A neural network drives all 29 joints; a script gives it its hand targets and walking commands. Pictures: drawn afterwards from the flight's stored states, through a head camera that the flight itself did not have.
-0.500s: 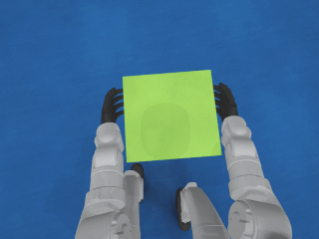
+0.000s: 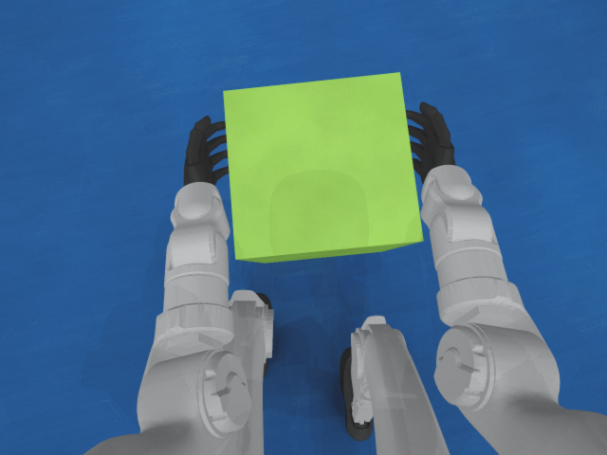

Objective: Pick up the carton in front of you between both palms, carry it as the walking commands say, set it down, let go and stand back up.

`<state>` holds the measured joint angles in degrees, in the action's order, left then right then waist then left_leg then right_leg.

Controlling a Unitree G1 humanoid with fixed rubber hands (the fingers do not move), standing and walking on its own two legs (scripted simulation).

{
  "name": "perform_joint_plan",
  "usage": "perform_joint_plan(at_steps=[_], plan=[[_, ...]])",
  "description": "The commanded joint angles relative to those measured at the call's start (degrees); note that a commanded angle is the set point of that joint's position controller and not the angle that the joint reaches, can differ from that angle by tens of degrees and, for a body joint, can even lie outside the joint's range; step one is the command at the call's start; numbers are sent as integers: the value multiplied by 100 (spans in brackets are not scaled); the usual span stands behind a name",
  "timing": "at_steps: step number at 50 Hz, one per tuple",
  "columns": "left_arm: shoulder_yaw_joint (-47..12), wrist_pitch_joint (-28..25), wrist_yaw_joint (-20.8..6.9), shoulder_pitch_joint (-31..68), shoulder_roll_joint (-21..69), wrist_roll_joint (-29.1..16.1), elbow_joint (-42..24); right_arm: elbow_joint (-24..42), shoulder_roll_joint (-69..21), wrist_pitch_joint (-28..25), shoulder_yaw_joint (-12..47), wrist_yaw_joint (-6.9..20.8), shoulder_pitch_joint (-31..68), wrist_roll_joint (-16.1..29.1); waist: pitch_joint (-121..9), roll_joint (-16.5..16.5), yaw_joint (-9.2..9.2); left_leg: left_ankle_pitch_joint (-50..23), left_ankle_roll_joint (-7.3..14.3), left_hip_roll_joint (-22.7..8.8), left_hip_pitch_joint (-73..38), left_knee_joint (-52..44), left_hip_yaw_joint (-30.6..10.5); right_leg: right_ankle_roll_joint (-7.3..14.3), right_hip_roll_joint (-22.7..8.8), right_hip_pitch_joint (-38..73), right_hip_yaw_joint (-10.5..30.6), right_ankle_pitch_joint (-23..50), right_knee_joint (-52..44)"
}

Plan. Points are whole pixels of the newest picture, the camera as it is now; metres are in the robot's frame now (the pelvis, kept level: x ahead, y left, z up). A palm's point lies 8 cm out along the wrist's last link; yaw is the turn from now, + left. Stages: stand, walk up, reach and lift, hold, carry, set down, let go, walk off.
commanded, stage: set down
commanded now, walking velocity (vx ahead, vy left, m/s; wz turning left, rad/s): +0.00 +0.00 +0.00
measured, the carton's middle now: (318, 187) +0.45 +0.03 -0.16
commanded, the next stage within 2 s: none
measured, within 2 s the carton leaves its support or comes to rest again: rests again in 1.92 s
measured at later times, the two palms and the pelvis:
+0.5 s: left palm (214, 195) +0.45 +0.20 -0.25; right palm (387, 178) +0.50 -0.09 -0.24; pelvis -0.03 +0.00 -0.11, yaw -2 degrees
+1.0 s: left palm (211, 185) +0.48 +0.23 -0.31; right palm (366, 188) +0.51 -0.07 -0.34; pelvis -0.03 -0.01 -0.17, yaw -2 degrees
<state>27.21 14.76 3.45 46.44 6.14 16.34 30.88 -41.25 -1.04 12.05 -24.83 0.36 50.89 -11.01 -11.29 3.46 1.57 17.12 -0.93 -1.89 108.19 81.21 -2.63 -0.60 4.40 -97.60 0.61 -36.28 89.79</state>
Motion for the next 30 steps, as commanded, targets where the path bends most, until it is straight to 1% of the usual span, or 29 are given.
perform_joint_plan(at_steps=[1, 7, 13, 22, 28, 30], plan=[[-3109, -132, -1003, 3041, 4796, -589, 427, -75, -5083, -136, 2951, 1172, 3185, 651, -5106, -250, 250, -1563, -61, 879, -5302, 334, 323, -67, 671, -401, -88, 1312, -1084], [-3287, -140, -1038, 3482, 4632, -878, 251, 106, -4988, -155, 3270, 1007, 3541, 839, -5611, -220, 277, -1731, -135, 865, -4900, 906, 402, -110, 698, -721, -178, 1432, -533], [-3222, -82, -1081, 3949, 4414, -999, 274, 35, -4886, -102, 3282, 923, 3946, 916, -5679, -243, 339, -1566, -173, 843, -4393, 1368, 489, -113, 710, -1056, -250, 1313, -77], [-2813, -81, -1145, 4604, 3955, -956, 589, -356, -4628, -88, 3125, 881, 4625, 976, -5342, -164, 558, -1310, -160, 746, -3707, 1966, 589, -108, 700, -1617, -299, 1004, 495], [-2631, -174, -1176, 5057, 3590, -1048, 768, -553, -4333, -160, 3127, 819, 5096, 1083, -5135, -79, 694, -1283, -163, 642, -3454, 2365, 616, -100, 666, -1875, -324, 867, 884], [-2488, -194, -1195, 4789, 3724, -1112, 1102, -458, -4152, -226, 3142, 783, 5387, 1114, -4984, -26, 632, -1289, -153, 638, -3475, 2477, 587, -101, 659, -2060, -391, 731, 985]])
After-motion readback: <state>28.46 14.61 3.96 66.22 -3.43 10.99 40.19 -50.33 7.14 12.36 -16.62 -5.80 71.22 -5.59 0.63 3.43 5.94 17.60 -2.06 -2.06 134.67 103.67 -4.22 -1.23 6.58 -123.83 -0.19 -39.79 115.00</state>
